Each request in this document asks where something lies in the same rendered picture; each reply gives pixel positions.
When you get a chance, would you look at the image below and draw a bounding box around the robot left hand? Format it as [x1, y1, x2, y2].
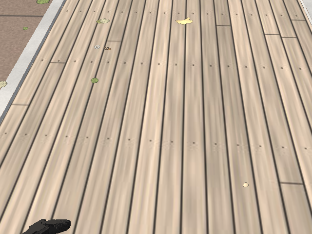
[22, 218, 71, 234]

